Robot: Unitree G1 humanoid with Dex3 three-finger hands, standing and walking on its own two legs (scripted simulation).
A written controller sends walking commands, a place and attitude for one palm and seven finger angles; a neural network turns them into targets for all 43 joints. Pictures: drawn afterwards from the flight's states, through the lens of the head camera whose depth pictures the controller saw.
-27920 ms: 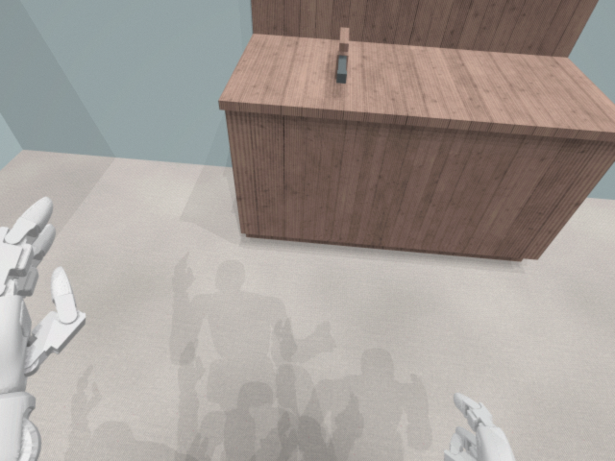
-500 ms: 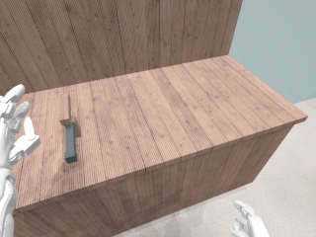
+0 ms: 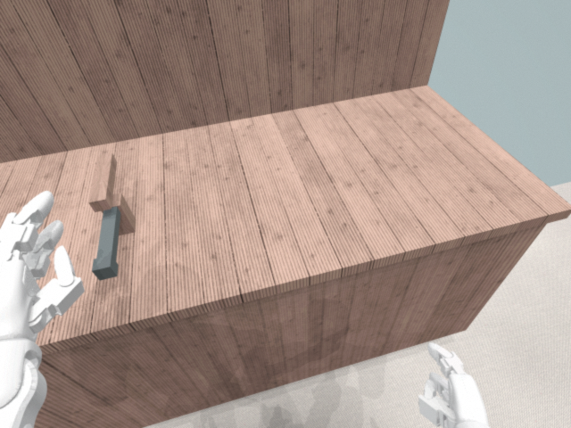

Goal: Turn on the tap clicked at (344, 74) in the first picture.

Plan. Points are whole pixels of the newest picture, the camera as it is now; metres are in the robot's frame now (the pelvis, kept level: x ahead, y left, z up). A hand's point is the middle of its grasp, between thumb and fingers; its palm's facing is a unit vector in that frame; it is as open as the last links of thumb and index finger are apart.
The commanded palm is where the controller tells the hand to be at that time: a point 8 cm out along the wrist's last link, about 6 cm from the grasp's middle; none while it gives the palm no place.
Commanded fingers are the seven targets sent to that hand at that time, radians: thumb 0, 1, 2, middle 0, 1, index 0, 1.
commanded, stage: turn the palm inward beside the body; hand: left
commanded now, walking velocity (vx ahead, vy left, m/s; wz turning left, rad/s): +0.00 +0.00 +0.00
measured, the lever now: (105, 267) +0.33 +0.34 +0.02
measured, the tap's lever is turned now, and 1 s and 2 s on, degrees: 0 0 0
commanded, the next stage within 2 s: reach beside the lever's end, fingers flat in 1.48 s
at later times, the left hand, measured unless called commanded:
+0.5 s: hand (54, 310) +0.19 +0.27 +0.15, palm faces +0.47 -0.86 -0.18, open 7.4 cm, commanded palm +0.14 +0.31 +0.16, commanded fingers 0.00 0.90 0.90 -0.20 -0.30 -0.20 -0.30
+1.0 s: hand (51, 342) +0.17 +0.27 +0.13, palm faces +0.52 -0.85 -0.12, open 7.4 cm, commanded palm +0.12 +0.31 +0.15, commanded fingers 0.00 0.90 0.90 -0.20 -0.30 -0.20 -0.30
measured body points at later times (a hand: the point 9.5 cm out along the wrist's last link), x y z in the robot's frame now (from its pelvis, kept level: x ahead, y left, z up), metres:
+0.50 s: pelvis +0.01 +0.02 +0.00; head -0.01 +0.00 +0.45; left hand +0.16 +0.31 +0.17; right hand +0.21 -0.19 -0.07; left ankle +0.00 +0.14 -0.72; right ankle +0.04 -0.04 -0.72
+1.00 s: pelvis +0.00 +0.03 +0.00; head -0.02 +0.01 +0.45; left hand +0.14 +0.31 +0.14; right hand +0.21 -0.17 -0.07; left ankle +0.00 +0.14 -0.72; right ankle +0.04 -0.04 -0.72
